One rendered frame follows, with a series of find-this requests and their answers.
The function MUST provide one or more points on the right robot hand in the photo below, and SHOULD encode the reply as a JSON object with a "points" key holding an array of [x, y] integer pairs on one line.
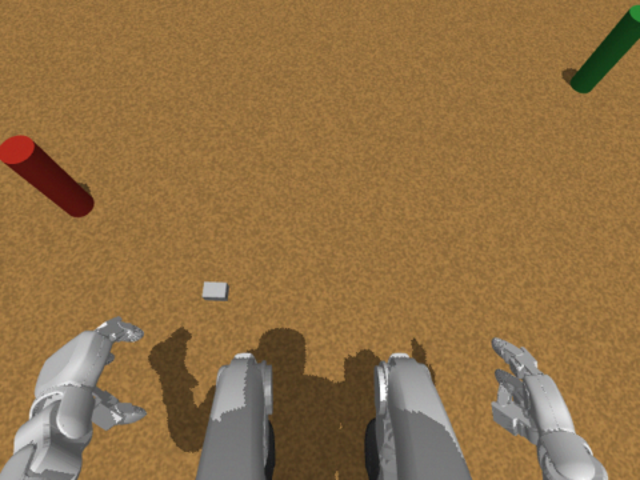
{"points": [[538, 407]]}

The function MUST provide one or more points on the right robot arm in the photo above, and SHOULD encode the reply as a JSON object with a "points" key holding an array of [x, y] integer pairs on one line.
{"points": [[567, 456]]}

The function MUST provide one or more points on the left robot arm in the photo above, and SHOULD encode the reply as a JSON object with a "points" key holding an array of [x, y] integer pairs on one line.
{"points": [[49, 445]]}

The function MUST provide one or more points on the left robot hand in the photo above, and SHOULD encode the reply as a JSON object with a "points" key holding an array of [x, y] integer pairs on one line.
{"points": [[80, 363]]}

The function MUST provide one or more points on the right robot foot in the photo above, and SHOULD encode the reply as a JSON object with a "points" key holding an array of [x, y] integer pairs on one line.
{"points": [[371, 452]]}

